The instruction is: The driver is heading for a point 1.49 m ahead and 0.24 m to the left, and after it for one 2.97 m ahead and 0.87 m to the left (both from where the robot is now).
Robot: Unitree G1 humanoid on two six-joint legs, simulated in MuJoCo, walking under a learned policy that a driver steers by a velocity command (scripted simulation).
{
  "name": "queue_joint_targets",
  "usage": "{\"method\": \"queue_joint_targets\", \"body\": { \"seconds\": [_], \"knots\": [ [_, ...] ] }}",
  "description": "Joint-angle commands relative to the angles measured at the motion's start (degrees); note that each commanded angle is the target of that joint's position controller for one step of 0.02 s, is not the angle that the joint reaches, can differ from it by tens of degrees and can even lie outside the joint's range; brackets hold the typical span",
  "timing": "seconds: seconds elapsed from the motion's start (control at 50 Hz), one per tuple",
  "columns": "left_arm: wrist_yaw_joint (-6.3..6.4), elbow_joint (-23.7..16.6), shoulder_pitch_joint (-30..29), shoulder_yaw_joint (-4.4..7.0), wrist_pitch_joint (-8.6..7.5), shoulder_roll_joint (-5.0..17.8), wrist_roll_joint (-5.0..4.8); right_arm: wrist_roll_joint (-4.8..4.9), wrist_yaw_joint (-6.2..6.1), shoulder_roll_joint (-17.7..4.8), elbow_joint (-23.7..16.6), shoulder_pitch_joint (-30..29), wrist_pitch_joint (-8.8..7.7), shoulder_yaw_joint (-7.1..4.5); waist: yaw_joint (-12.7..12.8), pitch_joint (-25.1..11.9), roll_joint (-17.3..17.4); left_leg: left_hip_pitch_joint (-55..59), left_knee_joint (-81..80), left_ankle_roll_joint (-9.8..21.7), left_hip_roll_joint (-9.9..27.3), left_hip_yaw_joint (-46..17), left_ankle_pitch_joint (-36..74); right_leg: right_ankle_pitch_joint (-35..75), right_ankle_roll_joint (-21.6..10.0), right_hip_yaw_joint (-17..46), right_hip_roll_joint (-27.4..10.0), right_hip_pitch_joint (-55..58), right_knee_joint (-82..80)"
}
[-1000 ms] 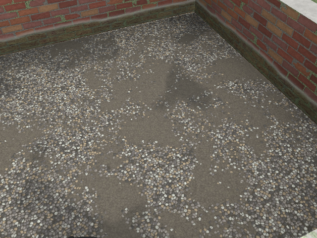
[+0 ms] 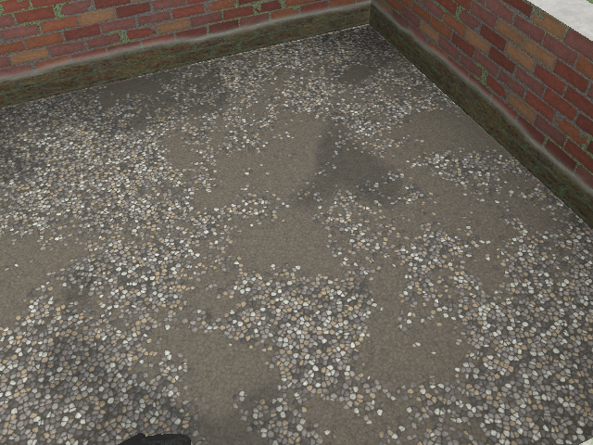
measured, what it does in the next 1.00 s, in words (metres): stands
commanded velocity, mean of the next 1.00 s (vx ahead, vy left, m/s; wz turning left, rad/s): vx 0.50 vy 0.00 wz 0.00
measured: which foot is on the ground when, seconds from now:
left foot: down 0.00-1.00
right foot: down 0.00-1.00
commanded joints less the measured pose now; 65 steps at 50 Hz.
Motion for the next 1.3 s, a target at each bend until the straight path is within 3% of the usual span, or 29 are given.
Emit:
{"method": "queue_joint_targets", "body": {
  "seconds": [0.02,0.08,0.22,0.34,0.38,0.7,0.72,0.76,0.92,0.96,1.22,1.26,1.3],
  "knots": [
    [-0.10,-4.8,-3.2,1.29,-1.32,5.3,0.10,-0.33,0.47,-2.8,-6.0,-3.4,-1.20,-0.46,0.2,-3.6,-3.6,0.1,-3.0,2.1,-1.4,1.7,14.7,22.4,-1.9,3.8,-4.2,0.3,-8.8],
    [-0.28,-5.3,-3.6,1.47,-1.41,6.0,-0.10,-0.36,0.77,-2.8,-6.0,-3.5,-1.78,-0.32,0.1,-2.9,-4.0,-0.6,-3.3,1.5,-1.9,2.5,11.9,20.3,-2.8,6.5,-5.8,0.0,-10.9],
    [-0.35,-5.3,-3.3,1.31,-1.88,5.1,0.30,-0.11,0.86,-3.2,-6.1,-3.1,-1.79,-0.33,0.1,-3.3,0.0,1.8,-5.3,2.6,-0.4,0.2,16.9,18.5,-1.3,2.9,-3.4,-0.8,-8.6],
    [-0.28,-5.1,-2.3,1.33,-2.13,5.2,0.22,-0.03,0.92,-3.5,-6.4,-3.1,-1.58,-0.32,0.1,-3.3,-0.1,1.8,-5.2,3.0,-0.2,-0.1,18.0,19.5,-1.1,2.3,-3.5,-0.7,-7.9],
    [0.02,-5.7,-3.9,1.21,-1.64,4.4,0.50,0.29,0.13,-4.9,-5.1,-1.6,-1.22,-1.00,-0.1,-3.9,1.6,4.7,-5.0,3.2,1.1,-1.7,23.4,20.9,-1.6,0.8,-2.8,-2.7,-6.4],
    [0.16,-5.6,-4.1,1.11,-1.24,4.3,0.13,-0.03,0.08,-3.9,-4.9,-2.8,-1.05,-0.88,0.3,-4.0,-0.9,2.8,-3.4,2.3,-0.3,0.1,19.9,23.4,-2.0,1.5,-3.5,-1.4,-7.2],
    [-0.04,-5.1,-2.3,1.17,-1.67,5.2,0.06,-0.30,0.64,-2.7,-6.1,-3.5,-1.23,-0.29,0.3,-3.8,-3.1,0.5,-3.3,2.4,-1.1,1.0,16.2,21.9,-1.6,2.8,-4.3,0.3,-8.4],
    [-0.20,-5.3,-2.6,1.37,-1.78,5.8,-0.17,-0.34,0.90,-2.6,-6.2,-3.6,-1.54,-0.15,0.2,-3.2,-4.0,-0.6,-3.2,1.8,-1.8,2.0,13.3,21.4,-2.4,4.9,-5.6,0.5,-9.8],
    [-0.27,-5.5,-2.6,1.30,-2.14,5.1,0.19,-0.10,0.97,-3.3,-6.1,-2.7,-1.73,-0.16,0.0,-3.5,0.1,1.7,-4.8,2.7,-0.5,0.1,18.4,19.5,-1.4,2.2,-3.8,-0.7,-7.9],
    [0.03,-6.1,-4.1,1.13,-1.65,4.1,0.57,0.28,0.18,-4.8,-4.8,-1.5,-1.34,-0.90,-0.1,-4.0,2.6,4.5,-5.0,3.2,1.3,-1.9,24.3,19.9,-1.6,0.4,-2.9,-2.7,-6.1],
    [0.19,-5.7,-3.8,1.01,-1.31,4.2,0.15,-0.07,0.14,-3.9,-5.0,-2.7,-1.10,-0.80,0.3,-3.9,-1.3,2.8,-3.5,2.3,-0.4,-0.1,19.9,23.2,-2.0,1.2,-3.7,-1.5,-7.3],
    [-0.10,-5.2,-2.2,1.24,-1.85,5.5,-0.12,-0.35,0.89,-2.5,-6.2,-3.7,-1.43,-0.09,0.3,-3.2,-4.1,-0.4,-3.2,2.0,-1.6,1.5,14.5,21.3,-2.0,3.7,-5.2,0.3,-9.4],
    [-0.19,-5.5,-2.5,1.33,-1.87,5.8,-0.17,-0.39,1.02,-2.7,-6.1,-3.2,-1.74,-0.06,0.0,-3.2,-4.0,-0.5,-3.3,1.7,-1.9,1.9,13.4,20.9,-2.5,4.9,-6.0,0.3,-10.0]
  ]
}}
